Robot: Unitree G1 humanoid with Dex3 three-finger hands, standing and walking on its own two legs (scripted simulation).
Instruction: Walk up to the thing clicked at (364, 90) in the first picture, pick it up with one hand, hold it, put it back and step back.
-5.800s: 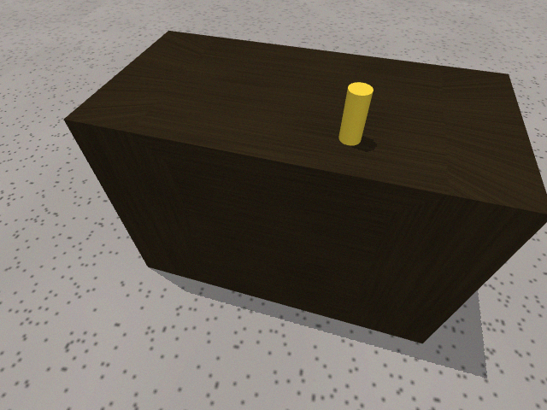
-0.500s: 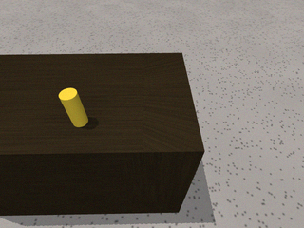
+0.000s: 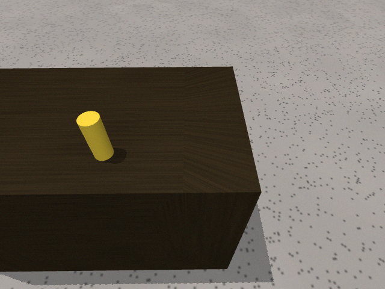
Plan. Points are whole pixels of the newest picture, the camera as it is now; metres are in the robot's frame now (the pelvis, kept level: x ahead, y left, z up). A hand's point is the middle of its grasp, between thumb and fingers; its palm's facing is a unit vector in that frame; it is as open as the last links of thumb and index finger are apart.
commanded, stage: stand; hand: left
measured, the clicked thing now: (96, 137) +0.46 +0.26 +0.03
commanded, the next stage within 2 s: rise first in 0.12 s
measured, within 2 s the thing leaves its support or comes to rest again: neither
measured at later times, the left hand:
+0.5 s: hand (87, 279) +0.17 +0.25 -0.12, palm faces +0.20 -0.93 -0.32, open 12.0 cm
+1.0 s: hand (58, 253) +0.19 +0.27 +0.01, palm faces +0.31 -0.88 -0.36, open 17.5 cm
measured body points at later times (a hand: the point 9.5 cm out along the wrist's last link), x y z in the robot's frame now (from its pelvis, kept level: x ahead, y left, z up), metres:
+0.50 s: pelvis -0.01 +0.00 -0.01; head +0.02 +0.00 +0.44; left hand +0.15 +0.30 -0.09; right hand +0.16 -0.28 -0.11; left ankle -0.01 +0.13 -0.75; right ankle +0.01 -0.12 -0.75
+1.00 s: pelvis +0.01 +0.01 -0.01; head +0.01 -0.01 +0.44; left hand +0.17 +0.31 +0.03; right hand +0.17 -0.24 -0.10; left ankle -0.01 +0.13 -0.75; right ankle +0.01 -0.12 -0.75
